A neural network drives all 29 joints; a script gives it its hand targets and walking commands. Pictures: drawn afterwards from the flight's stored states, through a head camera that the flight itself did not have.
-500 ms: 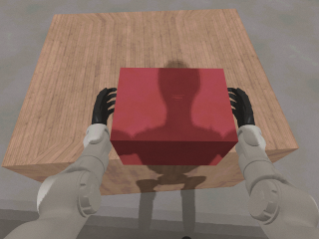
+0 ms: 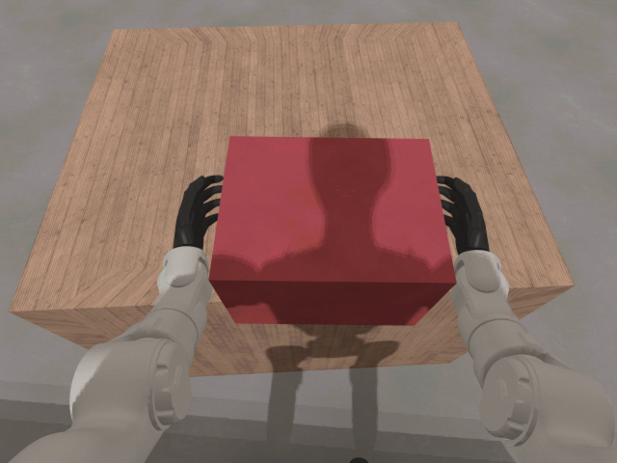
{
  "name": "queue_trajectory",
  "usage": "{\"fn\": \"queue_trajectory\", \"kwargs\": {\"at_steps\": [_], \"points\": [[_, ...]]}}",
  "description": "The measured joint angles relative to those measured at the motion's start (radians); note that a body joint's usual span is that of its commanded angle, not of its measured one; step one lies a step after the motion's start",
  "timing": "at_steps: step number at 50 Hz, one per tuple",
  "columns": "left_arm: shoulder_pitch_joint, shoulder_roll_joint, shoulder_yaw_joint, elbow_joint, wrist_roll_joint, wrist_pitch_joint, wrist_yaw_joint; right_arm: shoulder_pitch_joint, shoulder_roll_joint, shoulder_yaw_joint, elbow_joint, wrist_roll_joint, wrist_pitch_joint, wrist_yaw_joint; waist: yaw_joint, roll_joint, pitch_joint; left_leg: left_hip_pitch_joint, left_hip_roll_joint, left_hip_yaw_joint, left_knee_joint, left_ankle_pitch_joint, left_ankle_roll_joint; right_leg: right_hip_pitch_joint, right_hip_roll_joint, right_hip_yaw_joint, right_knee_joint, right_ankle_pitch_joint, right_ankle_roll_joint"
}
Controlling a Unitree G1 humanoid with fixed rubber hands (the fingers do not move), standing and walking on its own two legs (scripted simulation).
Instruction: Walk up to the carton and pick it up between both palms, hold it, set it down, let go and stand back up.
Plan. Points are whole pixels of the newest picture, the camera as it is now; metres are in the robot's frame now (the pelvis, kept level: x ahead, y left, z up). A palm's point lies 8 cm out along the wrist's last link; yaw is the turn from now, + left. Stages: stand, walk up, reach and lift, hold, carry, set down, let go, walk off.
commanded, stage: reach and lift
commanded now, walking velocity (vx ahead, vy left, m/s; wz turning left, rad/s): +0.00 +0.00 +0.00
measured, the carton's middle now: (327, 236) +0.44 -0.01 -0.04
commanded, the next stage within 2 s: none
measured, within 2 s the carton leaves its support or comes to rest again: leaves its support in 0.18 s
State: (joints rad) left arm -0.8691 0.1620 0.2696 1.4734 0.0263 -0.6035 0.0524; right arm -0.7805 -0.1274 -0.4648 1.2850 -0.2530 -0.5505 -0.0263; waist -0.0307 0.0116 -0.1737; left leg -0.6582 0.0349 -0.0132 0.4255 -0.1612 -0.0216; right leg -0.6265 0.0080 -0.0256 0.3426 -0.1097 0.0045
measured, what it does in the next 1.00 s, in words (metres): stands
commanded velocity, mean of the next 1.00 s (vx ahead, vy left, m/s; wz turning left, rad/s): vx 0.00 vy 0.00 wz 0.00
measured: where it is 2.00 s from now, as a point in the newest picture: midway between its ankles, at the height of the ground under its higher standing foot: outside the picture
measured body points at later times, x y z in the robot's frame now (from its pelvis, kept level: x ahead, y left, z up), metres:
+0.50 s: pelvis -0.01 +0.01 +0.00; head +0.05 +0.01 +0.45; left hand +0.42 +0.18 +0.05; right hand +0.41 -0.19 +0.06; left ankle +0.00 +0.13 -0.74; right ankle +0.01 -0.12 -0.74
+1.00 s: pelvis +0.00 +0.00 +0.01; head -0.01 +0.00 +0.46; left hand +0.40 +0.18 +0.10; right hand +0.39 -0.20 +0.11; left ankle +0.00 +0.13 -0.74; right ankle +0.01 -0.12 -0.74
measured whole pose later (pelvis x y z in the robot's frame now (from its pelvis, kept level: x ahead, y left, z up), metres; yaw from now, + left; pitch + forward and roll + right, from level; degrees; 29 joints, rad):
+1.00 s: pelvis +0.00 +0.00 +0.01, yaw +1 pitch +6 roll -1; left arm -0.65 0.14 0.10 0.98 -0.12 -0.11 0.10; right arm -0.62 -0.18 -0.07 0.87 0.17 -0.05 -0.08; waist -0.03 0.02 -0.14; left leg -0.29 0.03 -0.02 0.34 -0.15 -0.02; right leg -0.27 0.00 -0.03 0.27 -0.11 0.00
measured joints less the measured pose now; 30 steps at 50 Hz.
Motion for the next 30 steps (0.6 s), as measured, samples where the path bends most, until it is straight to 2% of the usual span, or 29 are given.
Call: {"fn": "queue_trajectory", "kwargs": {"at_steps": [9,15,22,30], "points": [[-0.017,0.014,-0.102,0.049,-0.092,0.013,0.004,-0.003,-0.011,0.071,0.032,0.065,0.024,-0.015,0.002,0.007,-0.028,-0.022,-0.001,-0.005,0.023,0.000,0.002,-0.016,-0.001,-0.005,0.014,0.003,0.001],[-0.034,0.019,-0.156,0.068,-0.150,0.035,0.007,-0.013,-0.021,0.133,0.022,0.122,0.070,-0.017,0.006,0.017,-0.041,-0.016,-0.004,-0.002,0.032,0.000,0.006,-0.010,-0.004,-0.002,0.021,0.005,0.004],[-0.041,0.025,-0.205,0.046,-0.195,0.089,0.010,-0.010,-0.024,0.189,-0.029,0.185,0.147,-0.019,-0.002,0.023,-0.038,0.037,-0.010,-0.002,0.021,0.002,0.009,0.042,-0.009,-0.002,0.016,0.003,0.005],[-0.002,0.026,-0.211,-0.033,-0.196,0.167,0.011,0.031,-0.022,0.261,-0.126,0.271,0.247,-0.025,-0.009,0.020,-0.013,0.144,-0.012,0.005,-0.021,0.009,0.011,0.143,-0.012,0.004,-0.019,0.007,0.006]]}}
